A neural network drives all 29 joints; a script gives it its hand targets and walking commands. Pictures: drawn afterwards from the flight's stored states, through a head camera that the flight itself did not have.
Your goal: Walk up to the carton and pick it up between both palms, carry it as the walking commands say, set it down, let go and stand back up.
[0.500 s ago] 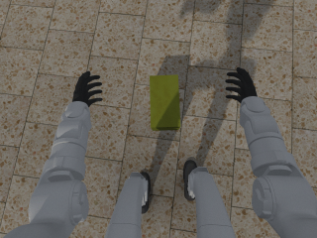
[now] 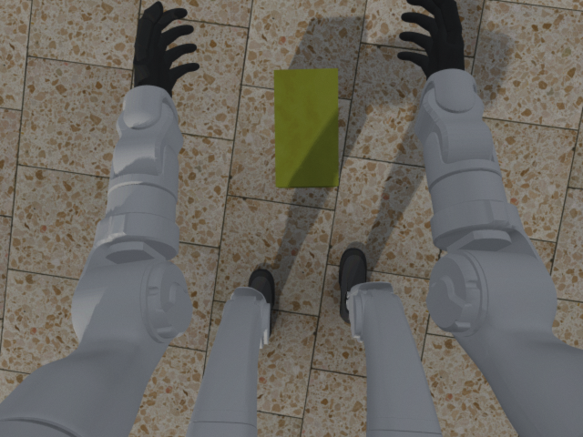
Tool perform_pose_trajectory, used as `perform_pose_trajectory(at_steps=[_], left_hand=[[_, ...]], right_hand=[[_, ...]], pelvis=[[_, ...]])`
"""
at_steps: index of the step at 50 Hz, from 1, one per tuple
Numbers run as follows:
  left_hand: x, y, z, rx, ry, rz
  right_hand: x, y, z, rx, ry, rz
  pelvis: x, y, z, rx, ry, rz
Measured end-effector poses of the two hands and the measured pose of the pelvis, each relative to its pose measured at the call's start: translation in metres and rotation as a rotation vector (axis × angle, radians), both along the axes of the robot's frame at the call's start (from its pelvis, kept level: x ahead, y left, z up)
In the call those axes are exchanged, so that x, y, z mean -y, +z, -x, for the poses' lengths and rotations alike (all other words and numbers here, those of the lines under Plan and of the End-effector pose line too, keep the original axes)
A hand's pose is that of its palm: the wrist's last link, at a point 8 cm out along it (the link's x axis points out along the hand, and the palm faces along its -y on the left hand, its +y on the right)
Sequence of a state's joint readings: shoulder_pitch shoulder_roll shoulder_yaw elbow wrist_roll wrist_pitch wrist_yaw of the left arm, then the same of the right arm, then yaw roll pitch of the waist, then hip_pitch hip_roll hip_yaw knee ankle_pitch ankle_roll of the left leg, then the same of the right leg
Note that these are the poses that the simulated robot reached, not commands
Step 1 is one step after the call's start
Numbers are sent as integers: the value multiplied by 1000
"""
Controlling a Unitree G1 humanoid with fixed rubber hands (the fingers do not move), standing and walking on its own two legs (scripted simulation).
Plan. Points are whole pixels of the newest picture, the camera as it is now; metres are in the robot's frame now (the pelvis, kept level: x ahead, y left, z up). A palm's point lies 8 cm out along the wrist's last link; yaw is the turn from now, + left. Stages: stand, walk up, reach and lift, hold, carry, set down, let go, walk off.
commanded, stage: reach and lift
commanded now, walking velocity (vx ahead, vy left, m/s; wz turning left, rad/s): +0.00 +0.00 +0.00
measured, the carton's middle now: (306, 133) +0.53 +0.00 -0.59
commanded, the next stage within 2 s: none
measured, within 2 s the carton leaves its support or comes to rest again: neither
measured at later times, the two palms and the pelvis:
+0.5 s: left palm (196, 113) +0.50 +0.17 -0.24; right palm (406, 104) +0.51 -0.15 -0.25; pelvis -0.03 +0.00 -0.12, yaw +0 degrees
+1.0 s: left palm (224, 133) +0.49 +0.16 -0.39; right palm (380, 126) +0.51 -0.14 -0.40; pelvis -0.05 +0.00 -0.23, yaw +1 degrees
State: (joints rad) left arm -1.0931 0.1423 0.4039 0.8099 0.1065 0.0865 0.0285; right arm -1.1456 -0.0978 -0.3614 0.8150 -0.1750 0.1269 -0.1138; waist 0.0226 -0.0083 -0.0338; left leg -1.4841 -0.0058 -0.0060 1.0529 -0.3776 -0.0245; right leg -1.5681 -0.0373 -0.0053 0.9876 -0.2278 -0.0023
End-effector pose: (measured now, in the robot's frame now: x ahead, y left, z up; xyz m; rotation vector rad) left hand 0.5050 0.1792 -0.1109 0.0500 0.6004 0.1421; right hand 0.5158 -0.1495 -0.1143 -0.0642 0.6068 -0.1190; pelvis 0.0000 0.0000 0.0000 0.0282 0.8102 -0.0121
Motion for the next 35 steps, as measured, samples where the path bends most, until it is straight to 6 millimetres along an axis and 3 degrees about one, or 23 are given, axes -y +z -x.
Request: perform_pose_trajectory(at_steps=[6, 12, 26, 35], left_hand=[[-1, -13, 5, -11, 2, 2], [1, -38, 9, -23, 7, 4], [9, -136, 6, -18, 16, 0], [13, -192, 8, -38, 14, 7]], right_hand=[[0, -15, 5, -13, -2, 0], [-6, -43, 8, -36, -1, -12], [-1, -140, 8, -34, -22, -12], [-2, -196, 8, -44, -16, -22]], pelvis=[[-3, -7, 1, -23, 6, 4], [-5, -31, 9, -40, 7, 4], [-2, -123, 28, -49, 6, 2], [-1, -170, 35, -32, 5, -5]])
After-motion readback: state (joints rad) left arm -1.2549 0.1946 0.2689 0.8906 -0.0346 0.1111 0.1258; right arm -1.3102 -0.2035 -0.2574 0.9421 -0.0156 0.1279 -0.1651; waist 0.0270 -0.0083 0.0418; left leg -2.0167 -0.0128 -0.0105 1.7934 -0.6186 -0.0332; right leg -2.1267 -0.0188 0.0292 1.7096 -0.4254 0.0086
